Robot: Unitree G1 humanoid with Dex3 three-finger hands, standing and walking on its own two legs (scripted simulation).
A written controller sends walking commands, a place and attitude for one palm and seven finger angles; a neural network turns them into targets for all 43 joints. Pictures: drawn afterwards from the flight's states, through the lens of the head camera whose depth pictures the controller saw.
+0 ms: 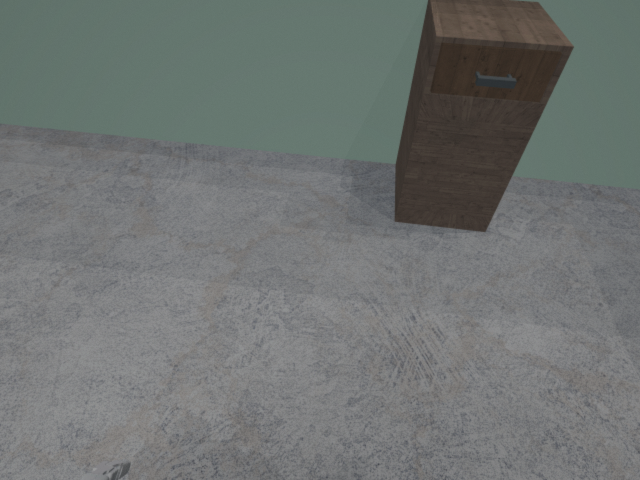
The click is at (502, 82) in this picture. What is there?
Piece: drawer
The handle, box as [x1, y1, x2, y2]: [475, 71, 516, 88]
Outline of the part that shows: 475,73 476,85 513,88 516,81 515,78 512,78 510,74 507,74 506,77 496,77 480,75 477,71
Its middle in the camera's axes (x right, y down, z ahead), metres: +0.56 -0.51 +1.24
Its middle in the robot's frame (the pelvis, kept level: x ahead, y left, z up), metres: +1.29 -0.50 -0.06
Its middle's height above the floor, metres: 0.71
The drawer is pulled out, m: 0.00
